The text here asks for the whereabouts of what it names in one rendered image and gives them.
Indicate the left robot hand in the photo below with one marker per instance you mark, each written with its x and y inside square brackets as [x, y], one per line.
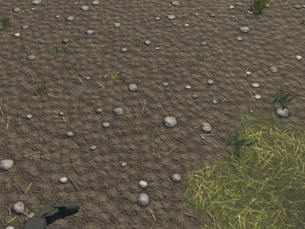
[49, 214]

